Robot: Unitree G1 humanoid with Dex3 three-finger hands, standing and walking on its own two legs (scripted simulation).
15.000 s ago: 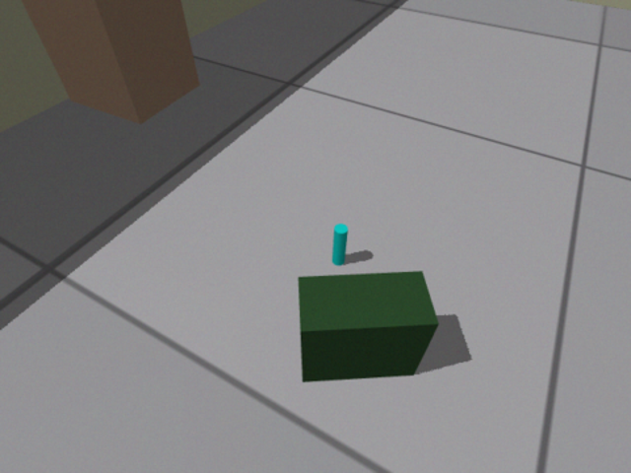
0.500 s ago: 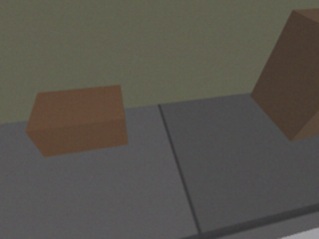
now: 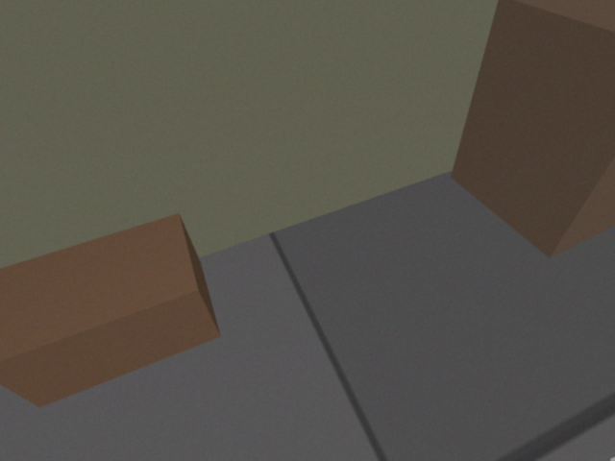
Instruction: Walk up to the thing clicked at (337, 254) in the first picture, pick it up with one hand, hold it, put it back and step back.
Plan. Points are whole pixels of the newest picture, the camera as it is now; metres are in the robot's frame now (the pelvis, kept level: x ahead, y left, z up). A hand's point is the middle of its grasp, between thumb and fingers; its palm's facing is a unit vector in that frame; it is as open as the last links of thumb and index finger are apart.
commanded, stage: walk up
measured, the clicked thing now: out of the picture -0.47 -1.18 -0.65
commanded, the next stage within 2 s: none
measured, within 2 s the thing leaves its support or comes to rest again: neither
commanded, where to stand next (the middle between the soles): +0.28 +0.04 m, yaw -131 degrees
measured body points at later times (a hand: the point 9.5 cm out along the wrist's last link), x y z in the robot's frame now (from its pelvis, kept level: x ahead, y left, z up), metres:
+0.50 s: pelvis +0.22 +0.08 +0.02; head +0.27 +0.08 +0.46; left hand +0.41 +0.37 -0.10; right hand +0.20 -0.26 -0.07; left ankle +0.32 +0.16 -0.71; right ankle +0.13 -0.05 -0.66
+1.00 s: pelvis +0.32 +0.12 +0.01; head +0.36 +0.05 +0.45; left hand +0.66 +0.17 -0.08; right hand +0.17 -0.17 -0.11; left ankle +0.42 +0.21 -0.68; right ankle +0.29 -0.02 -0.71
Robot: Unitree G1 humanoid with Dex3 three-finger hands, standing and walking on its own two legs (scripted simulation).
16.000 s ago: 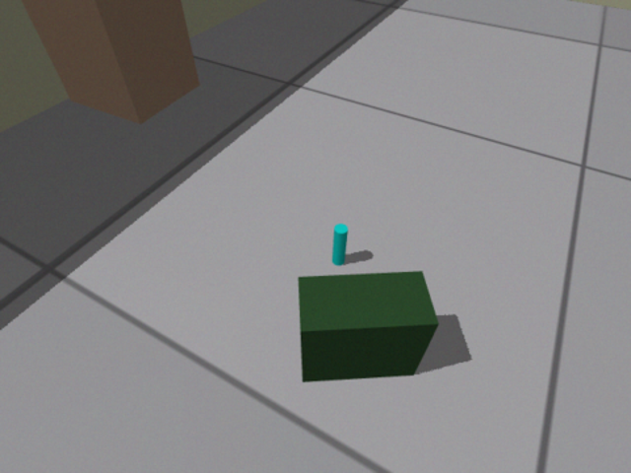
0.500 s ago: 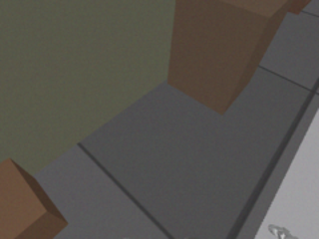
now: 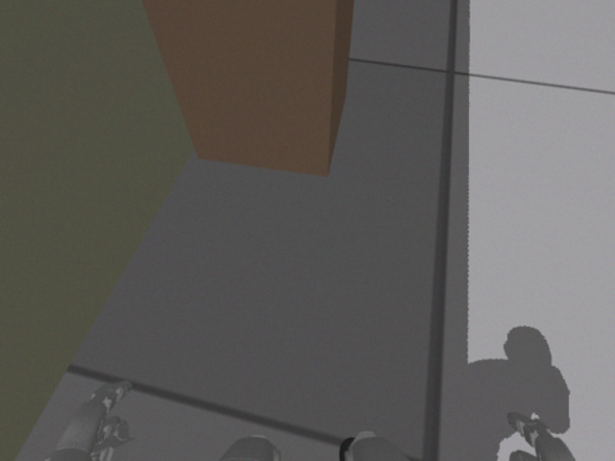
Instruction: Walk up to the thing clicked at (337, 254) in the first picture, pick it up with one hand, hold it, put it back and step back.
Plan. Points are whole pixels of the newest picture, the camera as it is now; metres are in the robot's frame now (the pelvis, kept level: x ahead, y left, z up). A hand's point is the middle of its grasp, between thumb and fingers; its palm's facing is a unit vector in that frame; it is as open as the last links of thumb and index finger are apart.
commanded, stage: walk up
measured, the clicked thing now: out of the picture +0.58 -1.41 -0.65
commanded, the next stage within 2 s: none
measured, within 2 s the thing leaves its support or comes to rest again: neither
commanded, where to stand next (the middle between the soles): +0.03 -0.08 m, yaw -77 degrees
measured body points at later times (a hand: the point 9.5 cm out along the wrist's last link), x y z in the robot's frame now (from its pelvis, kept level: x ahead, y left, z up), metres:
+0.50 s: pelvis -0.03 -0.01 -0.01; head +0.00 -0.04 +0.44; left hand +0.23 +0.21 -0.09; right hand -0.15 -0.36 -0.10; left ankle +0.02 +0.13 -0.69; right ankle -0.08 -0.15 -0.72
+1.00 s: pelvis +0.00 -0.01 +0.00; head +0.03 -0.05 +0.45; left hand +0.32 +0.10 -0.10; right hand -0.20 -0.27 -0.10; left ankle +0.11 +0.03 -0.72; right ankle -0.09 -0.11 -0.68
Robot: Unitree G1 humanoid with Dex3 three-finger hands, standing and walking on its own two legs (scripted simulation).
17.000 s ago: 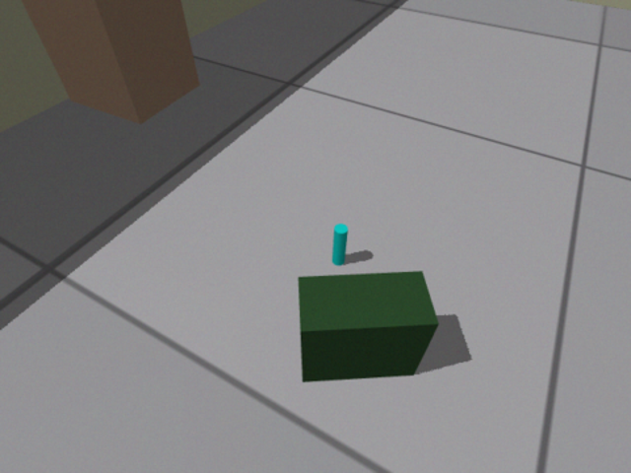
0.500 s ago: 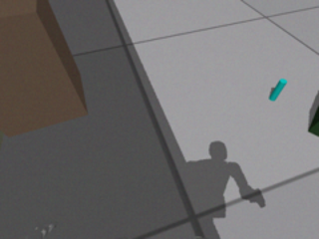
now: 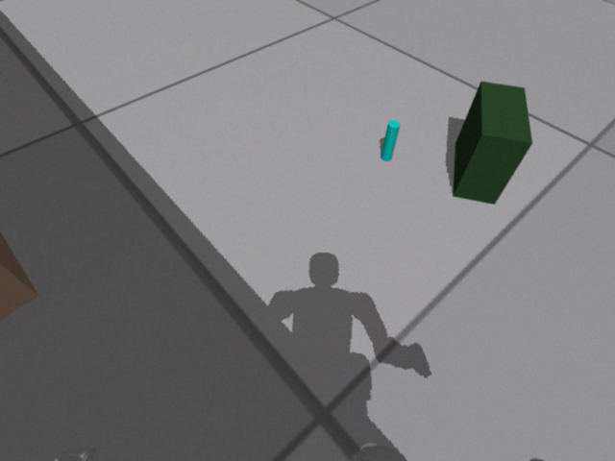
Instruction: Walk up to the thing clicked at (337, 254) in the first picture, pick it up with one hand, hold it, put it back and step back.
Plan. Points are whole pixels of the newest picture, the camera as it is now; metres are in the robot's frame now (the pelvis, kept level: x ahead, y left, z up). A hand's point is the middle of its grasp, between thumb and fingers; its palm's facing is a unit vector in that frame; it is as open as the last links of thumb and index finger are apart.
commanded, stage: walk up
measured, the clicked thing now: (390, 141) +1.45 -0.40 -0.66
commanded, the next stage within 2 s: stand in 1.76 s
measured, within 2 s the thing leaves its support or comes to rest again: neither
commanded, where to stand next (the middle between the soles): +0.07 -0.01 m, yaw -26 degrees
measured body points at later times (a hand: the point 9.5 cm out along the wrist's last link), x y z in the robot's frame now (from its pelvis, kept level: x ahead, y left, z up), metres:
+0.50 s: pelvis -0.01 +0.02 -0.02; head +0.04 +0.01 +0.42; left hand +0.18 +0.30 -0.13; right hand +0.01 -0.31 -0.13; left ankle +0.05 +0.14 -0.72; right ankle +0.00 -0.12 -0.70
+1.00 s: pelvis -0.02 +0.02 -0.01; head -0.02 +0.00 +0.44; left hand +0.18 +0.27 -0.12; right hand -0.09 -0.30 -0.13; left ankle +0.06 +0.14 -0.72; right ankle -0.03 -0.11 -0.72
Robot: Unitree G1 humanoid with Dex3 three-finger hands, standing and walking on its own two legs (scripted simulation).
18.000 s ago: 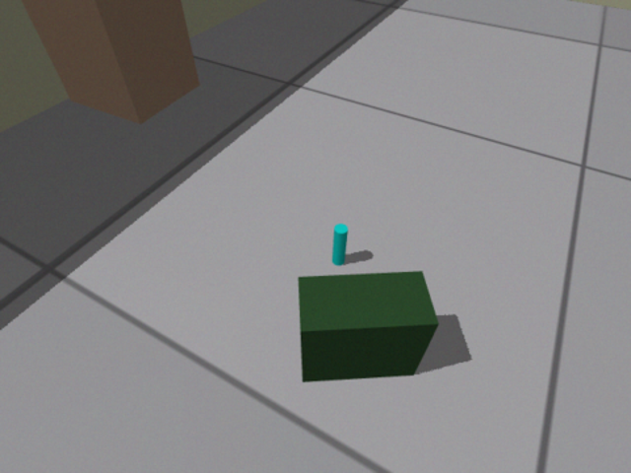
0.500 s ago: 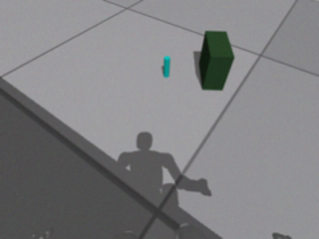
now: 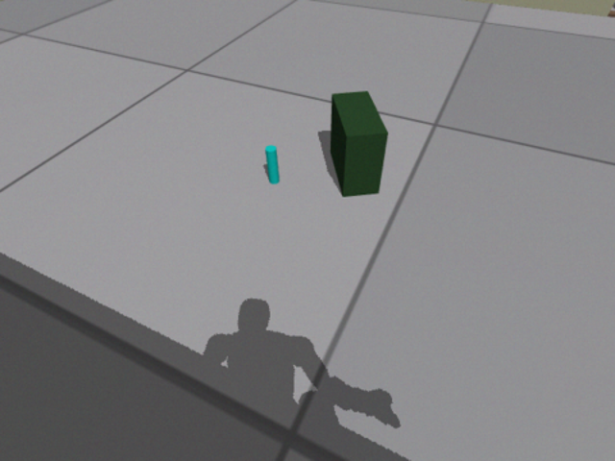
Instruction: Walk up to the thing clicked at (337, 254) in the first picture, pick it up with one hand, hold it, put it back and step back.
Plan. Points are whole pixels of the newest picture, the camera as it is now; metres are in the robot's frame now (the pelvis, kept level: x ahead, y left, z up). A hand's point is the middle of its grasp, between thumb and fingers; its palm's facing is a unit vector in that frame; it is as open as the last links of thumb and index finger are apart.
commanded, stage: walk up
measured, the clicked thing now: (272, 165) +1.52 +0.21 -0.65
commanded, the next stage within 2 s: stand in 0.76 s
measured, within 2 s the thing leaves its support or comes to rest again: neither
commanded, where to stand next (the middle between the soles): +0.10 +0.01 m, yaw -2 degrees
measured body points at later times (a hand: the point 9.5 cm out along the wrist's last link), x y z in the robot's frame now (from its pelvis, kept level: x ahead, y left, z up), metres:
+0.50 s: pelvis +0.03 +0.01 +0.02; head +0.04 +0.01 +0.47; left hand +0.15 +0.31 -0.10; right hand +0.10 -0.30 -0.11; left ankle +0.03 +0.15 -0.71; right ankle +0.04 -0.12 -0.71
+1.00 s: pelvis +0.03 +0.02 +0.03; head +0.05 +0.01 +0.48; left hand +0.15 +0.31 -0.10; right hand +0.09 -0.29 -0.10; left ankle +0.03 +0.15 -0.71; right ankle +0.04 -0.12 -0.71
